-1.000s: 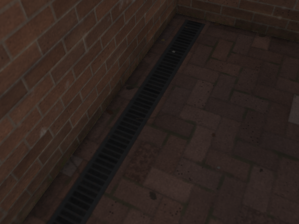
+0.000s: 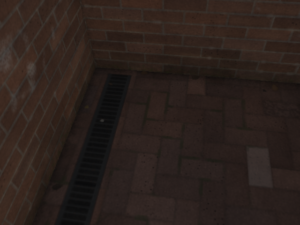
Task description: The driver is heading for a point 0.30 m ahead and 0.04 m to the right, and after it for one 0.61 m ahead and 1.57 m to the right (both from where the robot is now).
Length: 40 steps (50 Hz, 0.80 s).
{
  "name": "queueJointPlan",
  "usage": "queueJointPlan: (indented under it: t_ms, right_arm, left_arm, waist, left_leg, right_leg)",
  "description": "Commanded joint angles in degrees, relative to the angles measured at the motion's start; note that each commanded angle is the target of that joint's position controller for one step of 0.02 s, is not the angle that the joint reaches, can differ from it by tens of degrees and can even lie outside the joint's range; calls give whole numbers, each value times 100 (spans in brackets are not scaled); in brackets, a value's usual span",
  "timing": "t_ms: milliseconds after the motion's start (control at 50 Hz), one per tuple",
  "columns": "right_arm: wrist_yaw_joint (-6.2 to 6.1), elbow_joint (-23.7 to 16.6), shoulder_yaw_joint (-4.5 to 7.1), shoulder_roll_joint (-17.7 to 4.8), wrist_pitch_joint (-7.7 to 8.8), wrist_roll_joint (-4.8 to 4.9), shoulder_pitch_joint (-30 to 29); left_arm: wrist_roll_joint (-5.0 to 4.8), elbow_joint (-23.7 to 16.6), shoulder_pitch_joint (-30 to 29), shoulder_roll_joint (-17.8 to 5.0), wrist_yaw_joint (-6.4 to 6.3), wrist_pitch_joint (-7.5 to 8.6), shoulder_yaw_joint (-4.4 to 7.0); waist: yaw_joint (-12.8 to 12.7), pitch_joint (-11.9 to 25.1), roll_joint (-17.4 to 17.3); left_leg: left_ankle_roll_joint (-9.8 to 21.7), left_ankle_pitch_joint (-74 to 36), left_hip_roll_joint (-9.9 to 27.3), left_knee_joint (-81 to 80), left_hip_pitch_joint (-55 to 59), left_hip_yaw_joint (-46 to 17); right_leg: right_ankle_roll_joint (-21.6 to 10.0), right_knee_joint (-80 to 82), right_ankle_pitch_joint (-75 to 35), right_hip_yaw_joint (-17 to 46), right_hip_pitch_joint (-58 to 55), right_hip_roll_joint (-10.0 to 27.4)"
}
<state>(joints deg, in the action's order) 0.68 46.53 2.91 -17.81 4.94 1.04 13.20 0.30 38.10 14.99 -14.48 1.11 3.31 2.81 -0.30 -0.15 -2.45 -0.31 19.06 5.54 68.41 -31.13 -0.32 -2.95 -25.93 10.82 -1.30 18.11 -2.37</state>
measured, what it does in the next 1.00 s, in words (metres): walks ahead, turning right: left foot, then right foot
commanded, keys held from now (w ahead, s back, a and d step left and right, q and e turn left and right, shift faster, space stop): w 0.12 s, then w+e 0.88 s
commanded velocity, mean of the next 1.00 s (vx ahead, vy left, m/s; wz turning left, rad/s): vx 0.50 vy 0.00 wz -0.40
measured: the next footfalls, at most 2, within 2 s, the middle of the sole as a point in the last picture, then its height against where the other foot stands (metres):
left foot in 0.34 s outside the picture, level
right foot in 0.88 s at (207, 204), level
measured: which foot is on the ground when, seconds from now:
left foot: up 0.00-0.32, down 0.34-0.88, up 0.90-1.00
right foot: down 0.00-0.34, up 0.36-0.86, down 0.88-1.00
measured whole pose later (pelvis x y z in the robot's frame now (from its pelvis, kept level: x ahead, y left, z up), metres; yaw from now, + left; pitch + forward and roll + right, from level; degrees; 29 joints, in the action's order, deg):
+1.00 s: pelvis +0.51 -0.09 -0.01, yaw -25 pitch +1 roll +1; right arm -0.1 45.9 3.8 -18.0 6.0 0.9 11.0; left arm -1.2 37.2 13.4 -16.1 1.8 2.4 4.4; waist 0.4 -3.8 -1.0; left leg -0.5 21.2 4.3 69.1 -22.1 -1.5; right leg -5.1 -29.7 10.1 -0.3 20.9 -4.5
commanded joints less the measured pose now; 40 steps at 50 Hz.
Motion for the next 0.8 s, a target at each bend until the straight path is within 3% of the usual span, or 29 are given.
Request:
queueJointPlan:
  t_ms: [20, 80, 140, 220, 280, 300, 320, 340, 360, 380, 400, 420, 440, 460, 480, 500, 580, 640, 680, 700, 720, 740, 780, 800]
  right_arm:
    - [-27, -410, 109, -342, -54, -45, 81]
    - [-27, -621, 69, -231, -87, -97, -563]
    - [43, -782, -5, -81, -39, -83, -1174]
    - [163, -1008, -7, -180, 59, -53, -1863]
    - [226, -1019, 99, -416, 127, -83, -1664]
    - [204, -979, 141, -489, 140, -70, -1406]
    - [176, -798, 270, -721, 162, -118, -786]
    - [79, -680, 367, -1018, 172, -152, 156]
    - [16, -526, 503, -1576, 94, -251, 841]
    - [17, -606, 377, -1018, 44, -232, 949]
    - [-26, -608, 265, -688, 31, -208, 652]
    - [-38, -627, 192, -480, 19, -226, 251]
    - [-25, -566, 163, -363, 20, -232, 24]
    - [-18, -518, 138, -263, 55, -271, -166]
    - [-10, -492, 113, -123, 113, -252, -266]
    - [5, -461, 134, -155, 147, -169, -348]
    - [-71, -185, 284, -521, 200, -150, -226]
    - [-115, -108, 289, -639, 129, -197, 46]
    - [-72, -53, 307, -732, 51, -167, 198]
    - [-66, 69, 330, -783, 35, -100, 328]
    - [-104, 83, 374, -923, -4, -62, 376]
    - [-90, 132, 364, -872, -41, -5, 387]
    - [-111, 187, 451, -1071, -109, 56, 415]
    - [-168, 204, 449, -1072, -122, 32, 325]
  left_arm:
    - [-21, -261, -65, -673, -35, 194, 201]
    - [-19, -69, 175, -769, -102, 214, 232]
    - [-69, 98, 431, -904, -143, 180, 264]
    - [-127, 285, 734, -1069, -161, 118, 322]
    - [-95, 369, 817, -1154, -189, 42, 359]
    - [-124, 439, 783, -1133, -203, 33, 365]
    - [-83, 394, 726, -1054, -187, 18, 331]
    - [-81, 288, 674, -747, -177, 32, 211]
    - [-178, 166, 1492, -182, -173, 140, 69]
    - [-225, 272, 1322, -661, -195, 198, 156]
    - [-317, 195, 863, -1033, -199, 174, 288]
    - [-350, 122, 465, -1060, -256, 125, 305]
    - [-268, 73, 251, -920, -276, 88, 292]
    - [-234, 107, 310, -817, -282, 14, 304]
    - [-212, 166, 417, -721, -280, -88, 307]
    - [-212, 111, 422, -612, -270, -166, 308]
    - [-114, -115, 52, -402, -199, -231, 258]
    - [-68, -293, -380, -360, -69, -208, 208]
    - [-112, -440, -752, -312, 21, -209, 180]
    - [-141, -546, -935, -228, 29, -190, 142]
    - [-134, -690, -1131, -260, 28, -177, 135]
    - [-175, -762, -1290, -284, 48, -182, 138]
    - [-163, -908, -1418, -357, 88, -193, 154]
    - [-191, -905, -1332, -476, 123, -229, 205]
  waist:
    - [202, 256, 840]
    - [57, 24, 540]
    - [-158, -122, 539]
    - [-455, -224, 525]
    - [-295, -138, 653]
    - [-120, -109, 857]
    - [185, 311, 732]
    - [626, 1097, 587]
    - [436, 2166, -936]
    - [678, 2386, -1263]
    - [693, 1490, -943]
    - [593, 941, -698]
    - [430, 498, -521]
    - [237, 277, -619]
    - [159, 176, -590]
    - [61, 112, -447]
    - [-48, 9, -140]
    - [168, -87, -16]
    - [320, -214, 43]
    - [328, -315, 1]
    - [375, -483, 157]
    - [428, -542, 22]
    - [386, -656, -105]
    - [273, -542, -196]
  left_leg:
    - [-28, -530, 337, -291, -942, -339]
    - [-132, -1393, 296, -1236, -1179, -301]
    - [-123, -2173, 136, -2349, -886, -173]
    - [-99, -2198, -152, -3339, -368, -50]
    - [85, -1635, -297, -3757, 85, -81]
    - [154, -1517, -364, -3929, 510, -51]
    - [302, -1630, -455, -4142, 1373, 108]
    - [548, -1943, 212, -3803, 2992, -518]
    - [1441, -989, 1792, -4085, 5251, -2970]
    - [1617, 337, 2016, -4818, 5242, -4174]
    - [1346, 877, 1795, -4980, 4546, -3339]
    - [1138, 369, 1573, -5135, 3770, -2581]
    - [1114, 78, 1278, -5388, 3124, -1997]
    - [1054, -318, 1135, -5586, 2666, -1551]
    - [1006, -704, 1047, -5694, 2353, -1212]
    - [1048, -1149, 1049, -5805, 2190, -973]
    - [1103, -2195, 1181, -5909, 2286, -230]
    - [1080, -2116, 1089, -5950, 2455, 336]
    - [1043, -1924, 1059, -6001, 2578, 626]
    - [1040, -2017, 1183, -5953, 2743, 562]
    - [1001, -2041, 1250, -5991, 2972, 681]
    - [930, -2200, 1246, -5898, 3143, 746]
    - [774, -2527, 1316, -5788, 3472, 1012]
    - [681, -3223, 1310, -5494, 3542, 1112]
  right_leg:
    - [-1188, 1542, -856, 1705, -873, 1506]
    - [-1127, 1668, -1294, 1207, -887, 1401]
    - [-983, 1669, -1320, 880, -858, 1236]
    - [-948, 1381, -1108, 1004, -1039, 1290]
    - [-795, 887, -1237, 1385, -1423, 1478]
    - [-731, 682, -1534, 1423, -1375, 1505]
    - [-583, -131, -2233, 1207, -1373, 1163]
    - [-320, -1455, -1530, 1022, -549, 848]
    - [147, -3735, 1063, 509, 1565, 79]
    - [211, -4771, 2123, 1057, 2429, 129]
    - [209, -5102, 1704, 1052, 2831, 390]
    - [202, -4990, 1174, 820, 2695, 607]
    - [216, -4712, 873, 719, 2604, 740]
    - [190, -4484, 646, 748, 2317, 898]
    - [192, -4382, 488, 787, 2031, 946]
    - [180, -4332, 505, 778, 1938, 942]
    - [271, -3519, -81, 838, 2307, 1057]
    - [278, -2714, -921, 554, 2242, 985]
    - [268, -2260, -1115, 307, 2124, 873]
    - [217, -2059, -936, 293, 2212, 849]
    - [184, -1827, -854, 193, 2330, 835]
    - [125, -1602, -772, 148, 2330, 779]
    - [-57, -1274, -347, -52, 2210, 736]
    - [-170, -1162, -189, -180, 1885, 637]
